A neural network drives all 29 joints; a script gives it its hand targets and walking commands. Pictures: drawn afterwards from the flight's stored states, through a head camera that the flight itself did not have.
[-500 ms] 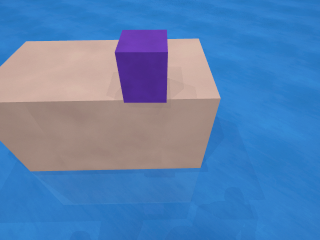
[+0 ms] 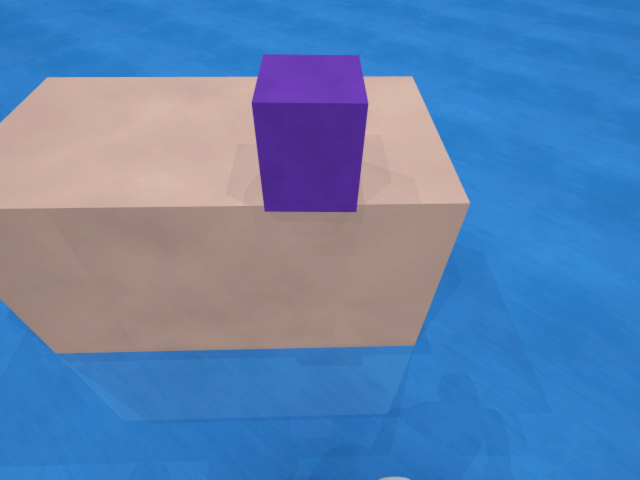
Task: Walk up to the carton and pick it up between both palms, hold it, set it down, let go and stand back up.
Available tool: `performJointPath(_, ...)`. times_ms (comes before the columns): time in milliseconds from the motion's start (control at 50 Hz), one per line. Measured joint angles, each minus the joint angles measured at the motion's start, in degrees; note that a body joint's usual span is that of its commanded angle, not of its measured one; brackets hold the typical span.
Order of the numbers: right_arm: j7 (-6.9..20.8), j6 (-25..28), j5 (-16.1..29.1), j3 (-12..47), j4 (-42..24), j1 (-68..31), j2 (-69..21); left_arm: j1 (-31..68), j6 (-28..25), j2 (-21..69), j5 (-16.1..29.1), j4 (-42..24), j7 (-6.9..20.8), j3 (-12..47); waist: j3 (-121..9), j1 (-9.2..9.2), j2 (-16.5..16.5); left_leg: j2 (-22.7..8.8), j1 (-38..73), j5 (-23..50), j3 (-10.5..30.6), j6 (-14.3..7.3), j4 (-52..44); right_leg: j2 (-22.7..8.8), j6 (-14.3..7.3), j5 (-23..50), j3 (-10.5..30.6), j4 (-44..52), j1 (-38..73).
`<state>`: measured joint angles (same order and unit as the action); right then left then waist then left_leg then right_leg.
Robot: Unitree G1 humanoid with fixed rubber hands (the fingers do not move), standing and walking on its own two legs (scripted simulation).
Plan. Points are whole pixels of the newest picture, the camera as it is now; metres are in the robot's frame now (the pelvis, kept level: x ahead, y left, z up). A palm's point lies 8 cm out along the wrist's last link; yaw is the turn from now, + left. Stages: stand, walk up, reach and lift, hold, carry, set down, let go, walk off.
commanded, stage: walk up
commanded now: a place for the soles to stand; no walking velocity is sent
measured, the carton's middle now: (310, 135) +0.78 +0.03 +0.03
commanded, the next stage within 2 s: none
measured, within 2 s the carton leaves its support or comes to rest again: neither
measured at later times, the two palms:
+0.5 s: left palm (160, 435) +0.22 +0.24 -0.10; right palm out of the picture +0.16 -0.24 -0.13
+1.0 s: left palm (149, 350) +0.36 +0.30 -0.12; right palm (419, 344) +0.37 -0.16 -0.13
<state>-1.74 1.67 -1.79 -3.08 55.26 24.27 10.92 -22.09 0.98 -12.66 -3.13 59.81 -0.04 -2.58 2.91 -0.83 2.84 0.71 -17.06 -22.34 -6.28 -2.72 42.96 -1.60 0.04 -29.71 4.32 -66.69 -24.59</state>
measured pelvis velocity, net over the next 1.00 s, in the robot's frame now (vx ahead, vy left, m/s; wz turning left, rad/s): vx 0.32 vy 0.06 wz -0.01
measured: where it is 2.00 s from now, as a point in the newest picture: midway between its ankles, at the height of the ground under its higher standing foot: (296, 457)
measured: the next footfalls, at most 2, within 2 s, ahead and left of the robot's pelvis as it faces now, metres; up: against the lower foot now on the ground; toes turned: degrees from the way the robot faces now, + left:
right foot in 0.26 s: +0.25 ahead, -0.11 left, +0.00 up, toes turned -7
left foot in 0.68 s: +0.39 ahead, +0.18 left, +0.00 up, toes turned +3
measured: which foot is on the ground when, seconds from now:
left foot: down 0.00-0.26, up 0.28-0.66, down 0.68-1.00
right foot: up 0.00-0.24, down 0.26-0.68, up 0.70-0.88, down 0.90-1.00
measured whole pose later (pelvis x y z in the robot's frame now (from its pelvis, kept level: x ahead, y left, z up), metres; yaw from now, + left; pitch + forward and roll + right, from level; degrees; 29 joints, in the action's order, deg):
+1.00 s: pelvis +0.32 +0.06 +0.00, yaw +0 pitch -3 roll +1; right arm -0.9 -1.5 -0.8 2.3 52.0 13.8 10.3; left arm -17.0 -0.1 -11.6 -0.2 51.1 -0.3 1.0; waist 5.6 0.2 0.0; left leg -4.3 -17.7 -20.6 -3.2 2.2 42.0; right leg -1.1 -1.9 -22.9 -3.9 -43.4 -17.1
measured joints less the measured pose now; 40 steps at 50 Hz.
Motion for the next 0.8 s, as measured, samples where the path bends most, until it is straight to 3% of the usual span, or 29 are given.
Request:
performJointPath(120, 0.5, 1.2, -1.1, 1.9, 1.4, 2.2, -1.7, 3.7, -1.6, -1.3, -0.4, -6.0, 0.7, 0.1, 0.4, -0.2, 0.5, 0.9, 7.9, 0.2, -2.5, -0.1, -7.7, -1.2, 0.6, 7.4, -3.8, 8.6, -5.2)
performJointPath(220, 1.4, 1.0, -1.5, 2.7, 1.6, 3.1, -1.1, 6.1, -2.2, 0.4, 0.1, -9.7, 0.7, 0.9, 1.5, -2.02, -2.0, 0.1, 12.4, -2.9, -3.6, 0.8, -8.6, -0.9, -1.2, 14.0, -6.0, 22.6, -3.1)
performJointPath(280, 2.3, 0.1, -1.4, 3.4, 1.5, 3.9, 0.1, 6.5, -3.9, 1.6, -0.4, -13.1, 0.0, 1.2, 2.4, -2.68, -4.9, -2.3, 9.9, -8.8, -1.9, 0.7, 1.7, 1.1, -3.4, 19.4, -8.2, 25.4, -1.0)
performJointPath(340, 3.0, -2.3, -0.9, 3.4, 0.8, 2.9, 1.6, 6.8, -4.1, 3.4, 1.3, -15.2, -1.4, 1.8, 3.2, -2.38, -7.5, -1.7, 0.8, -9.8, 3.9, 1.4, 21.9, 1.7, -3.7, 14.0, -9.7, 21.3, -0.8)
performJointPath(400, 3.1, -2.9, -1.4, 2.7, -0.3, 0.6, 3.1, 6.4, -4.1, 4.6, 1.5, -15.0, -2.1, 2.5, 3.8, -1.86, -8.5, -2.3, -6.8, -8.1, 5.1, 2.7, 28.9, 1.2, -3.3, 12.7, -10.4, 23.0, 2.3)
performJointPath(520, 4.1, -2.8, -1.5, 0.9, -3.8, -3.2, 4.6, 2.4, -5.1, 4.5, 1.1, -11.1, -2.0, 2.4, 2.4, 0.02, -7.2, -6.1, -14.8, -1.1, 6.0, 4.7, 19.0, -1.2, -1.7, 11.8, -11.3, 28.9, 9.1)
performJointPath(620, 4.6, -1.5, -1.3, 0.4, -5.9, -5.1, 4.5, -1.0, -3.7, 2.1, 0.1, -6.9, -1.1, 1.6, 1.0, 2.07, -4.5, -7.6, -12.2, 5.7, 5.1, 3.7, 4.5, -4.0, 0.3, 8.1, -10.7, 28.8, 12.8)
performJointPath(660, 4.0, -0.4, -1.2, 0.2, -7.3, -5.0, 4.7, -2.4, -2.4, 1.3, -0.1, -5.6, -0.7, 1.7, 0.6, 2.61, -4.0, -6.6, -7.9, 7.8, 4.4, 3.1, -1.2, -5.1, 0.7, 4.6, -9.8, 25.3, 12.8)
performJointPath(680, 3.6, 0.1, -1.1, 0.1, -8.1, -5.0, 4.8, -3.1, -1.8, 1.0, -0.1, -5.3, -0.4, 1.9, 0.3, 2.49, -4.2, -6.3, -7.0, 9.0, 4.6, 3.9, -2.3, -5.2, 0.4, 2.2, -9.0, 22.3, 12.0)
performJointPath(740, 1.7, -0.3, 0.3, 1.5, -8.4, -6.6, 1.9, -2.5, 0.3, -1.4, 0.6, -5.2, 0.0, 2.1, 1.9, 1.8, -0.7, -4.6, -7.6, 5.7, 3.3, 4.3, 3.0, -3.1, 0.0, -4.4, -3.1, 8.6, 7.1)
performJointPath(800, 0.9, -1.1, 0.5, 3.3, -7.8, -7.6, -0.9, -0.7, 0.5, -3.1, 0.8, -6.3, -0.4, 2.0, 3.5, 1.9, 1.4, -4.1, -5.3, 4.5, 2.3, 3.9, 1.9, -1.3, 0.4, -4.6, -3.5, 3.2, 2.9)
